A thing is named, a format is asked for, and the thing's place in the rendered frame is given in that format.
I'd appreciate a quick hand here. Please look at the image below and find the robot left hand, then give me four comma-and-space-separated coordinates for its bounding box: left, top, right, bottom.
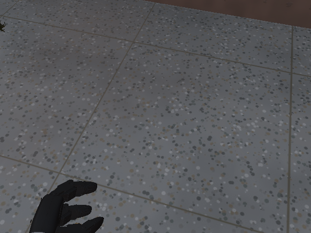
29, 180, 104, 233

